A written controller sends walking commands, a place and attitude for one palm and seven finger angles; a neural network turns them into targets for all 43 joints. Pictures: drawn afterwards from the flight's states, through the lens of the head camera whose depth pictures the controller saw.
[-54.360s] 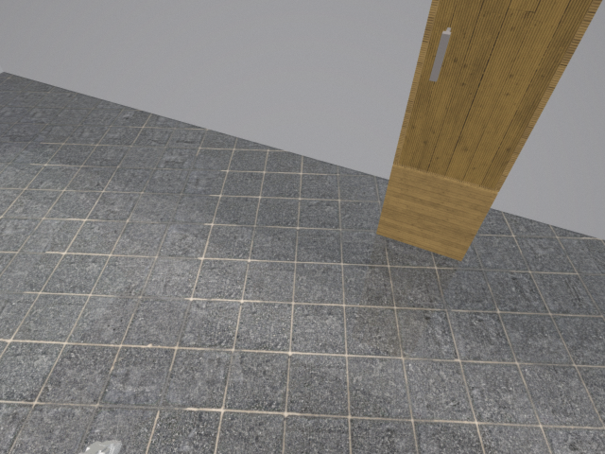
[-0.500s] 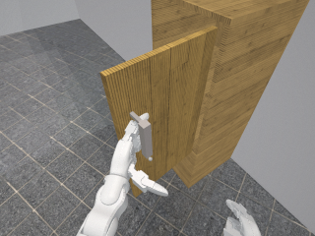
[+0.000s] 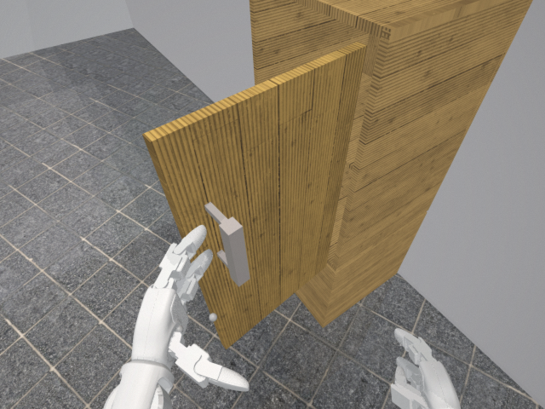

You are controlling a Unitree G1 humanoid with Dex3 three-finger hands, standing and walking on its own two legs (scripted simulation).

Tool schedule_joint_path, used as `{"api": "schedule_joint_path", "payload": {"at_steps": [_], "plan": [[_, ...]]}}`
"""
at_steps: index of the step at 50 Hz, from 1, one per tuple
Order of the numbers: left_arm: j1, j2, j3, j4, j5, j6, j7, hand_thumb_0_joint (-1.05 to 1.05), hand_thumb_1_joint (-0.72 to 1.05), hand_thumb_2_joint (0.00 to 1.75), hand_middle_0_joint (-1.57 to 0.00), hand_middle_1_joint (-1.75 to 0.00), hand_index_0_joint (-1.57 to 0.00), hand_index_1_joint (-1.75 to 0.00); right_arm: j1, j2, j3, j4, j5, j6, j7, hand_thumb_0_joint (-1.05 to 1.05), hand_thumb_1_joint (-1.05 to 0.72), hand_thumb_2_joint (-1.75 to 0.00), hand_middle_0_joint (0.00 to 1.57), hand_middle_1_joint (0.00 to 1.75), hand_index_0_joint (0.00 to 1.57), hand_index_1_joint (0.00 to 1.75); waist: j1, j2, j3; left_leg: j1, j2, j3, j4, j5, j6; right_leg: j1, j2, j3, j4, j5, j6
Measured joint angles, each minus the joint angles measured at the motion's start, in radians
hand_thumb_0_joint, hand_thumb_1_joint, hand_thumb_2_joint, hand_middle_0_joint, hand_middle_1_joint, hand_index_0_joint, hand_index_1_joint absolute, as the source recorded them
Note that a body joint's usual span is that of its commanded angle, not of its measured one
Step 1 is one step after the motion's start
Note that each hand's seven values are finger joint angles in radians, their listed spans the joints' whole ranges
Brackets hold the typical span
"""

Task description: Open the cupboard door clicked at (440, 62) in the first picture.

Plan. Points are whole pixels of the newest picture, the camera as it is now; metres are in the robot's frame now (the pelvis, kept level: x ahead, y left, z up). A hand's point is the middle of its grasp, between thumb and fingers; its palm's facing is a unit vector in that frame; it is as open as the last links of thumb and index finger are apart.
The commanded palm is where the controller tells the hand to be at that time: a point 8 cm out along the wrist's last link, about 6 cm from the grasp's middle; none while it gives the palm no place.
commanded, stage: slide the hand sideways off the handle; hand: left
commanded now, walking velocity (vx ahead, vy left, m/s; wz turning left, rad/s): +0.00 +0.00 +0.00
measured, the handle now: (227, 245) +0.32 +0.09 +0.10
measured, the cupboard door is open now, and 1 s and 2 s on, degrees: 96 96 96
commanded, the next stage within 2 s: draw the hand back to the body in 0.44 s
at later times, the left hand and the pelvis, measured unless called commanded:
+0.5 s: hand (167, 355) +0.17 +0.13 +0.09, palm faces -0.02 -1.00 -0.04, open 16.3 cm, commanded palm +0.15 +0.19 +0.10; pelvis +0.00 +0.00 -0.01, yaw +1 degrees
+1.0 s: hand (111, 346) +0.17 +0.18 +0.13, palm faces +0.00 -1.00 -0.07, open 16.3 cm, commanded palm +0.13 +0.24 +0.14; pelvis -0.01 +0.02 +0.00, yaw +1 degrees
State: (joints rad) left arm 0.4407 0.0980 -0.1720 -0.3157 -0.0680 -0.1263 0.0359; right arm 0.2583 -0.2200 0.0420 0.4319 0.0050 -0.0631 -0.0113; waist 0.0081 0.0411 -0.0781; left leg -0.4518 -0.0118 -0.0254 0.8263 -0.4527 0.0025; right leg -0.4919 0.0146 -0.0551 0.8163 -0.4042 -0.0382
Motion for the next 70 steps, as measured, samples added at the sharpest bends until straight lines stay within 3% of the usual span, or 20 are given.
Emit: {"api": "schedule_joint_path", "payload": {"at_steps": [17, 28, 38, 53, 56, 60, 64, 70], "plan": [[0.197, 0.054, 0.123, -0.096, -0.089, -0.076, -0.139, -0.01, -0.5, 0.3, -0.16, -0.3, -0.15, -0.3, 0.035, -0.014, -0.02, 0.002, 0.015, -0.065, -0.022, 0.01, -0.9, -0.9, 0.2, 0.3, 0.2, 0.3, 0.002, 0.007, -0.033, -0.06, 0.004, -0.016, 0.061, -0.031, -0.006, -0.051, 0.003, -0.017, 0.05, -0.03, -0.005], [0.181, 0.073, 0.152, -0.088, -0.119, -0.086, -0.164, -0.01, -0.5, 0.3, -0.15, -0.3, -0.15, -0.3, 0.028, -0.011, -0.015, 0.004, 0.025, -0.092, -0.037, 0.01, -0.9, -0.9, 0.2, 0.3, 0.2, 0.3, 0.005, 0.01, -0.032, -0.096, 0.002, -0.018, 0.107, -0.04, 0.003, -0.077, 0.001, -0.02, 0.076, -0.029, 0.004], [0.176, 0.104, 0.2, -0.136, -0.139, -0.021, -0.165, -0.01, -0.5, 0.3, -0.15, -0.3, -0.15, -0.3, 0.037, 0.003, -0.001, 0.016, 0.035, -0.1, -0.042, 0.01, -0.9, -0.9, 0.2, 0.3, 0.2, 0.3, 0.004, 0.011, -0.042, -0.057, 0.0, -0.008, 0.084, -0.034, 0.016, -0.037, 0.0, -0.009, 0.042, -0.013, 0.017], [0.146, 0.144, 0.28, -0.185, -0.179, 0.08, -0.21, -0.01, -0.47, 0.32, -0.15, -0.3, -0.15, -0.3, 0.025, -0.009, 0.015, 0.053, 0.044, -0.138, -0.055, 0.02, -0.9, -0.9, 0.2, 0.3, 0.2, 0.3, 0.023, 0.017, -0.03, 0.028, -0.01, -0.011, 0.018, -0.005, 0.03, 0.06, -0.008, -0.01, -0.039, 0.02, 0.032], [0.138, 0.182, 0.278, -0.202, -0.083, 0.094, -0.103, -0.01, -0.42, 0.34, -0.16, -0.3, -0.16, -0.3, 0.021, 0.0, 0.018, 0.059, 0.027, -0.128, -0.072, 0.01, -0.9, -0.9, 0.2, 0.3, 0.2, 0.3, 0.035, 0.011, -0.014, 0.073, -0.008, -0.002, -0.023, 0.01, 0.031, 0.1, -0.006, 0.0, -0.074, 0.035, 0.032], [0.148, 0.19, 0.289, -0.206, -0.013, 0.095, 0.009, -0.01, -0.32, 0.38, -0.16, -0.3, -0.16, -0.3, 0.013, 0.009, 0.022, 0.07, 0.013, -0.111, -0.076, 0.01, -0.9, -0.9, 0.2, 0.3, 0.2, 0.3, 0.034, 0.01, 0.014, 0.138, -0.008, 0.004, -0.095, 0.041, 0.03, 0.161, -0.006, 0.007, -0.142, 0.066, 0.032], [0.148, 0.191, 0.299, -0.194, 0.014, 0.085, 0.055, -0.01, -0.19, 0.44, -0.17, -0.3, -0.17, -0.3, 0.007, 0.008, 0.023, 0.098, 0.003, -0.103, -0.075, 0.01, -0.9, -0.9, 0.2, 0.3, 0.2, 0.3, 0.039, 0.013, 0.037, 0.196, -0.012, 0.007, -0.165, 0.073, 0.031, 0.215, -0.009, 0.011, -0.205, 0.093, 0.033], [0.137, 0.207, 0.34, -0.169, 0.023, 0.069, 0.075, -0.01, 0.01, 0.52, -0.18, -0.3, -0.17, -0.3, -0.01, 0.006, 0.015, 0.146, -0.004, -0.09, -0.074, 0.01, -0.9, -0.9, 0.2, 0.3, 0.2, 0.3, 0.048, 0.014, 0.061, 0.271, -0.014, 0.011, -0.255, 0.11, 0.029, 0.283, -0.01, 0.017, -0.279, 0.123, 0.032]]}}
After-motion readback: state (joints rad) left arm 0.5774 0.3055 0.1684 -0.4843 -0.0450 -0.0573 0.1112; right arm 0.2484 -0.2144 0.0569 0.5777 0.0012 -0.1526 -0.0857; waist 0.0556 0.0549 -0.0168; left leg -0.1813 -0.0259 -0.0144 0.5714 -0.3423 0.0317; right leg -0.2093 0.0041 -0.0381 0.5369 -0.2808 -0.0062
